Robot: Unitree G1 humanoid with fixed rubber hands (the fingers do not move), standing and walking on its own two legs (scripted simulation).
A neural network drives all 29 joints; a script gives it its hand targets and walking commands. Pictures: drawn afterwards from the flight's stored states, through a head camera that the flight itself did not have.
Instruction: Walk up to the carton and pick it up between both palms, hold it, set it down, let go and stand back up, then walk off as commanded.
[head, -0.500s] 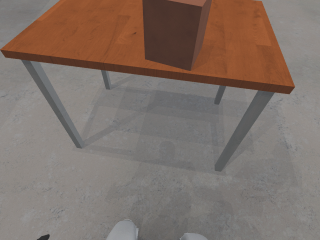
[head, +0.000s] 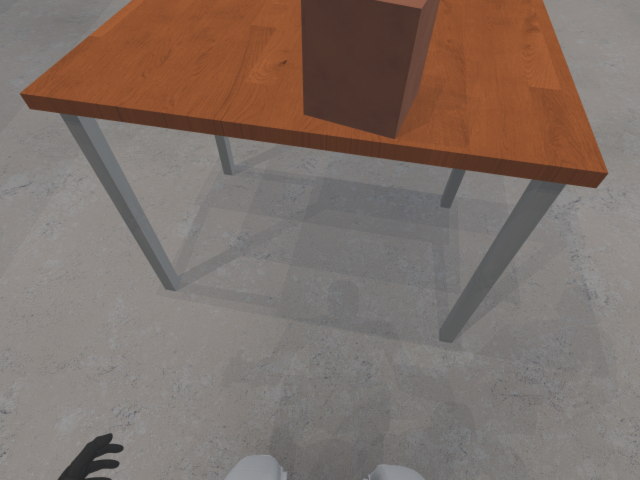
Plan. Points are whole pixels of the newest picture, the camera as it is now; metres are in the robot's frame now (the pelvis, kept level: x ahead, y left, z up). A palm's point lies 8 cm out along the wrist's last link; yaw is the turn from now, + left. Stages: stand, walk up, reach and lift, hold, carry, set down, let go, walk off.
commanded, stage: walk off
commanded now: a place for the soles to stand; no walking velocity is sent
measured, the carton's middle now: (369, 47) +0.74 -0.03 +0.15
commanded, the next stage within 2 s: stand in 0.26 s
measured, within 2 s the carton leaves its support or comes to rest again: neither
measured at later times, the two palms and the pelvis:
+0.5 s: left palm out of the picture +0.09 +0.33 -0.08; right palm out of the picture +0.07 -0.32 -0.09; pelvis -0.02 +0.00 +0.00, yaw +0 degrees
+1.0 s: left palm out of the picture +0.07 +0.34 -0.09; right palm out of the picture +0.04 -0.31 -0.09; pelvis -0.03 +0.02 +0.01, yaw +0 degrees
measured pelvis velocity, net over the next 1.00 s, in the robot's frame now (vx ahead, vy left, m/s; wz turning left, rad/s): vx -0.03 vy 0.02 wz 0.00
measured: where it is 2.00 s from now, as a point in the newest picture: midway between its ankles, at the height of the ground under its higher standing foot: outside the picture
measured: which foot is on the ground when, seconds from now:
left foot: down 0.00-1.00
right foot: down 0.00-1.00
